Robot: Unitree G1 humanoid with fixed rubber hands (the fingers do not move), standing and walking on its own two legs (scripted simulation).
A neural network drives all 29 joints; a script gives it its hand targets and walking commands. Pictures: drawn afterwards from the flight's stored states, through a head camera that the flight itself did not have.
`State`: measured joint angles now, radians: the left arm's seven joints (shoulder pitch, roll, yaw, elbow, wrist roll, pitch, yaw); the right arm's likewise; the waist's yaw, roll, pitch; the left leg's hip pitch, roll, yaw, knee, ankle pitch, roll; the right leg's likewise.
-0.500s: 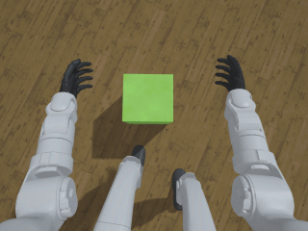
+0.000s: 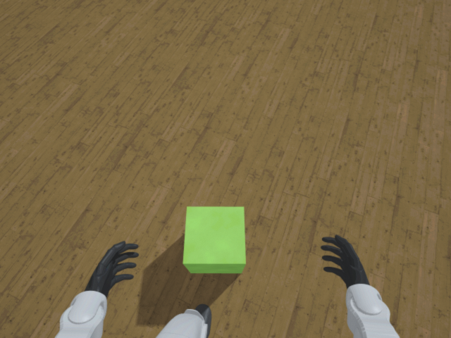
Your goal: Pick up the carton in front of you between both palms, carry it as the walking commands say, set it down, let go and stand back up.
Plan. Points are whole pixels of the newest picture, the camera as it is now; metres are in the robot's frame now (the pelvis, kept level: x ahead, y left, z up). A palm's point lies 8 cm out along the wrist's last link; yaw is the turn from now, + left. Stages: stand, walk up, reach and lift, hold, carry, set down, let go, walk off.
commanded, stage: let go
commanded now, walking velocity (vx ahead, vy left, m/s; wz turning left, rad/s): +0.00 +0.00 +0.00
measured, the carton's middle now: (215, 241) +0.40 +0.07 -0.64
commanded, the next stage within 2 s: stand in 0.64 s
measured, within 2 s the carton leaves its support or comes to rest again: neither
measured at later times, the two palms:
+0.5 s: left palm (116, 289) +0.18 +0.20 -0.06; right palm (402, 321) +0.18 -0.27 -0.05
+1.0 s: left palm (80, 332) +0.11 +0.26 -0.10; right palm out of the picture +0.15 -0.26 -0.11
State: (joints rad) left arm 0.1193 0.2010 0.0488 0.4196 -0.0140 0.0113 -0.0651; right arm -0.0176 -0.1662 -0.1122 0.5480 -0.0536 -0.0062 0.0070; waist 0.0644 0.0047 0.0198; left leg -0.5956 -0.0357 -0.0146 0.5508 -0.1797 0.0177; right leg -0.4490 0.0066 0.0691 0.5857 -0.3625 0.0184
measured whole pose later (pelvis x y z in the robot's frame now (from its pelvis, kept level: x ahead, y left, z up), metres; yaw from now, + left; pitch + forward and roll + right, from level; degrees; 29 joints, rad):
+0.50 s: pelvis +0.02 -0.03 +0.01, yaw +0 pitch -2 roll +2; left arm 0.23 0.22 0.05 0.40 0.02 0.15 -0.06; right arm 0.21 -0.21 -0.03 0.44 0.00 0.09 0.05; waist 0.00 -0.04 0.09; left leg -0.19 -0.02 -0.02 0.43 -0.19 -0.02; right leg -0.05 0.02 0.07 0.46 -0.37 -0.03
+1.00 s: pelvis +0.06 -0.01 -0.01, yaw +5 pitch +4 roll +1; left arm 0.37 0.28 0.02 0.65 0.02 -0.02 0.05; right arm 0.33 -0.25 -0.01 0.77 -0.02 -0.05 -0.01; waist 0.02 -0.03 -0.09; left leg -0.39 -0.08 -0.09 0.65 -0.33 0.01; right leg -0.17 -0.02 -0.01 0.60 -0.50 0.00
